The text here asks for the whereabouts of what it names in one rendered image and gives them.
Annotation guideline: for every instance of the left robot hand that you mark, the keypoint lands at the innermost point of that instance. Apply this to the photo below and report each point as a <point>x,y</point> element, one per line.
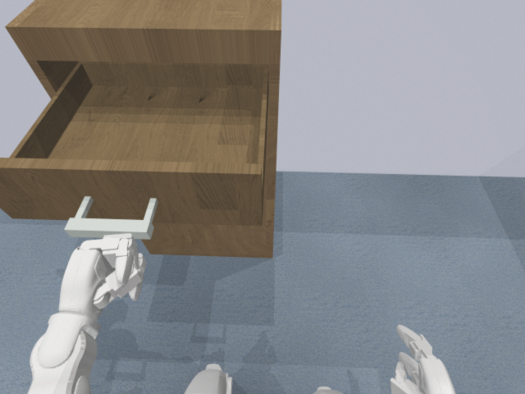
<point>114,259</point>

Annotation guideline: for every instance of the left robot forearm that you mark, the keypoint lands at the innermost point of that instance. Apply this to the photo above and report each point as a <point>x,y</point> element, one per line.
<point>62,358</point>

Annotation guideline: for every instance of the cabinet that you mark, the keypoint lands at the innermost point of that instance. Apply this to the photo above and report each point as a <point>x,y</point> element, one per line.
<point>54,35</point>

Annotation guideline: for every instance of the handle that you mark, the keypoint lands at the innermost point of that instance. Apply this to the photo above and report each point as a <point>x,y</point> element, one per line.
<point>80,226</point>

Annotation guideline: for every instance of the drawer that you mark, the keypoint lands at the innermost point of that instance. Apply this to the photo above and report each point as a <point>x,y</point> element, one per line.
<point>191,135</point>

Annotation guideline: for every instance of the right robot hand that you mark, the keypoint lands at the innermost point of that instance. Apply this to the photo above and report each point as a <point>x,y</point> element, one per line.
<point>429,375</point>

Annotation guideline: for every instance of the robot left shin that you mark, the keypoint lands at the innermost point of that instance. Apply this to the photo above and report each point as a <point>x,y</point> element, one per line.
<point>213,366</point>

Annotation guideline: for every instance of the left robot thigh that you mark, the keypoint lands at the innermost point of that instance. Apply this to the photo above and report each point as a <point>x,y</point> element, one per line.
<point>210,381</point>

